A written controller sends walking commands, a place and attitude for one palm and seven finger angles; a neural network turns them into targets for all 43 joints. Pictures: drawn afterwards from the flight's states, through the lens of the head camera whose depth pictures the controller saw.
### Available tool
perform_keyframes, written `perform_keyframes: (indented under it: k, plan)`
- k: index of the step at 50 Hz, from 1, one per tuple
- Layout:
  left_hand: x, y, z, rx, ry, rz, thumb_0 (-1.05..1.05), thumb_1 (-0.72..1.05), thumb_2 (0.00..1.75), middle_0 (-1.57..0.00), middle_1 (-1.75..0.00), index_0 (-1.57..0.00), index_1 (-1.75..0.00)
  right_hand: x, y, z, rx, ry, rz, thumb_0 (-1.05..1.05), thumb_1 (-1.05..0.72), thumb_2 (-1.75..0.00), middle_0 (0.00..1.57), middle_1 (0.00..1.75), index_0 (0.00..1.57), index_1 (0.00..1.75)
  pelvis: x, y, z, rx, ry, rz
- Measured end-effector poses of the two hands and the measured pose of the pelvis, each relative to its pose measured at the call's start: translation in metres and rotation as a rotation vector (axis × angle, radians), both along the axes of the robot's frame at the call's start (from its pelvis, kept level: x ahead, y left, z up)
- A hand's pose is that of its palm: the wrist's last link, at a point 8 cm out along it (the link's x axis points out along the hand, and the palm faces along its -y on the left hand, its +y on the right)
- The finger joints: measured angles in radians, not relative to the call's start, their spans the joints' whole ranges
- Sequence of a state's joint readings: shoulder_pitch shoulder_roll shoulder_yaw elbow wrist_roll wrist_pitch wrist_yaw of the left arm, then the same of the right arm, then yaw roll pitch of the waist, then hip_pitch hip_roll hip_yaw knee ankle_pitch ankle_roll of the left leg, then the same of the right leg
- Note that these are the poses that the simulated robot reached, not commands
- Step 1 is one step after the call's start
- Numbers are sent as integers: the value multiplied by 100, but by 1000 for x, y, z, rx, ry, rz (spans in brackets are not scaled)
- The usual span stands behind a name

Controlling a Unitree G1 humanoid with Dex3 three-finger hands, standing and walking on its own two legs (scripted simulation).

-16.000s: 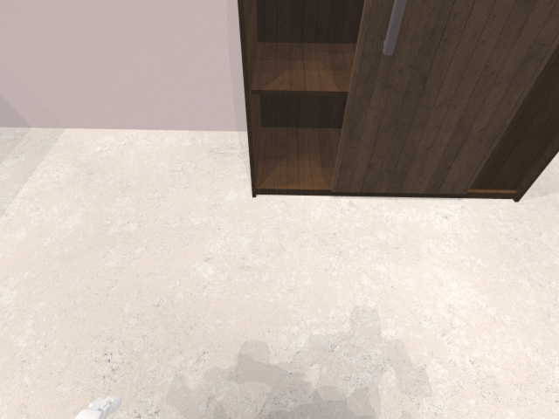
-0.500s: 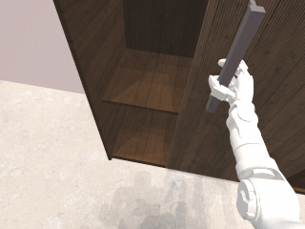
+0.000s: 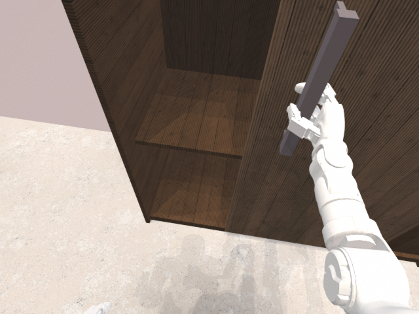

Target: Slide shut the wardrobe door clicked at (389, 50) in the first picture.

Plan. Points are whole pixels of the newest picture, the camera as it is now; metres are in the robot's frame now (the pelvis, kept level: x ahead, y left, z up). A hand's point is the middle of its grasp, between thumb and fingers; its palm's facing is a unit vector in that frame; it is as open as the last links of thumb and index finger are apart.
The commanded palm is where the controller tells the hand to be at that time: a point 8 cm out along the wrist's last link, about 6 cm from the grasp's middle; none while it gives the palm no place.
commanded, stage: grip the handle and tug to test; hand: right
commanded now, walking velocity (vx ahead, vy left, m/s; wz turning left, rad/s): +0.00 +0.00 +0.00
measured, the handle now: (307, 92) +0.52 -0.11 +0.16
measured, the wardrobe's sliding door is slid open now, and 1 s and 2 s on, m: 0.37 0.37 0.36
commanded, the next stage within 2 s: tug the door sideways, standing still in 0.32 s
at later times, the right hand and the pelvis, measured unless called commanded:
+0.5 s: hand (295, 120) +0.46 -0.09 +0.14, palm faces +0.01 +1.00 +0.00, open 6.5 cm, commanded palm +0.44 -0.13 +0.13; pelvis +0.02 -0.01 +0.01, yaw +2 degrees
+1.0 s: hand (292, 119) +0.46 -0.09 +0.14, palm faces +0.07 +1.00 -0.04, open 6.5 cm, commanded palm +0.44 -0.08 +0.13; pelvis -0.01 -0.02 -0.01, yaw -2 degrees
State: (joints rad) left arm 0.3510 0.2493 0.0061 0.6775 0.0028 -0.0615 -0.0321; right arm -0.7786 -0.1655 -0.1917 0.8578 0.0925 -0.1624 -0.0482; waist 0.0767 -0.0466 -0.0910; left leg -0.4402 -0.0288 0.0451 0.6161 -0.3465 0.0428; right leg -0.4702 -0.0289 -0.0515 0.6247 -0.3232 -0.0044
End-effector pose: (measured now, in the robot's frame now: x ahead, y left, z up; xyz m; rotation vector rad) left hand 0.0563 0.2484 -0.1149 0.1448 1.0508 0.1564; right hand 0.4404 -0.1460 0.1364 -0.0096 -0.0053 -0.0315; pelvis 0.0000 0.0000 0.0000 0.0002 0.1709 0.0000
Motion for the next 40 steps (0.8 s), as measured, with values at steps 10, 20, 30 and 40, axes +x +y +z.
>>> perform_keyframes:
  k: [10,20,30,40]
  plan:
    - [-7,-3,2,-7,-10,30,1,91,90,-20,-30,-20,-30,-1,1,0,4,1,4,2,-68,-77,28,133,27,133,1,-4,1,-1,2,20]
    - [-1,-9,5,-23,-13,52,1,91,90,-20,-30,-20,-30,-1,0,0,5,-5,21,2,-70,-74,26,134,24,133,15,-8,4,-1,-1,43]
    - [27,-12,4,6,0,-7,1,91,90,-20,-30,-19,-30,1,0,0,11,5,7,2,-65,-78,30,133,30,133,18,-11,3,8,-3,-2]
    - [18,-21,-1,-9,-7,-52,1,91,90,-20,-30,-19,-30,-1,3,2,-5,17,-31,2,-66,-82,29,133,28,137,1,-13,-1,10,9,-30]
